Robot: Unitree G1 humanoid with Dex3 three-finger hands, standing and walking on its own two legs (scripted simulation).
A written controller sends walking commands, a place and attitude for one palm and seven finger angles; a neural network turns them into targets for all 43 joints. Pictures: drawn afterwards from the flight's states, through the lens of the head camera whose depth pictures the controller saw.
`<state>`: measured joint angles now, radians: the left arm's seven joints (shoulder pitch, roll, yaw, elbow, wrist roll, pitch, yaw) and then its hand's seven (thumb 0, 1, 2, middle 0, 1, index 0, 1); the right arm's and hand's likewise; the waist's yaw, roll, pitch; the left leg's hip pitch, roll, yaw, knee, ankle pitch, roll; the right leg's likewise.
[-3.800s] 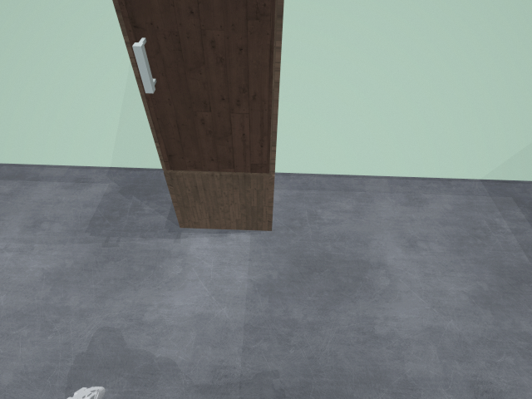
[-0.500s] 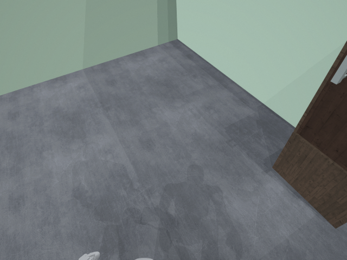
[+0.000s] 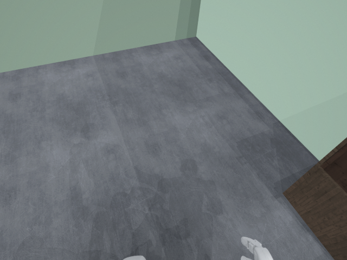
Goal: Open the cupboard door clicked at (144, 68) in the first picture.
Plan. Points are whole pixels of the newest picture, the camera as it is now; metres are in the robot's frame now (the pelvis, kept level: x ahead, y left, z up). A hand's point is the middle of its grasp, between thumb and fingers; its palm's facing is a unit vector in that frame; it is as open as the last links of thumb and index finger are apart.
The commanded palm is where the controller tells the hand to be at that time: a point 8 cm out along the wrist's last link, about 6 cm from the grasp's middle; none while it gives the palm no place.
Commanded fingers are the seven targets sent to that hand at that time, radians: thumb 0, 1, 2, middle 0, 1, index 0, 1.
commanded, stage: turn to face it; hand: left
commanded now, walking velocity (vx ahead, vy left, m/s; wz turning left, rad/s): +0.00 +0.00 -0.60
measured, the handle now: out of the picture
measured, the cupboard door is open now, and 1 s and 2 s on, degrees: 0 0 0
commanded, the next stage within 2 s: take the last steps up to it in 1.60 s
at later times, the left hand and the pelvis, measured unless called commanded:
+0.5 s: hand (116, 246) +0.16 +0.17 -0.15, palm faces -0.23 -0.94 -0.25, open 7.4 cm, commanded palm none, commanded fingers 0.00 0.90 0.90 -0.20 -0.30 -0.20 -0.30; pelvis +0.03 -0.01 +0.01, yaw -17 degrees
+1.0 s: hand (140, 213) +0.25 +0.13 -0.15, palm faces -0.59 -0.78 -0.20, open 7.4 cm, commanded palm none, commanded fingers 0.00 0.90 0.90 -0.20 -0.30 -0.20 -0.30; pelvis +0.04 +0.04 +0.01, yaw -37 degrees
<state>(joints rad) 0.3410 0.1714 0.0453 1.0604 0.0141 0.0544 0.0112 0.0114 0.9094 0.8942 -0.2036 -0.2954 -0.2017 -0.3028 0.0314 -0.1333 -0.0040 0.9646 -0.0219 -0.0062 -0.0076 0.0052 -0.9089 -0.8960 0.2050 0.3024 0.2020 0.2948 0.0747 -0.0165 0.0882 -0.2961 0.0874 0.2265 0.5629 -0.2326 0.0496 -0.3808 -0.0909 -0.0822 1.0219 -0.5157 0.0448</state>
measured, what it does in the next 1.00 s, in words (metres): steps on the spot, turning right: right foot, then left foot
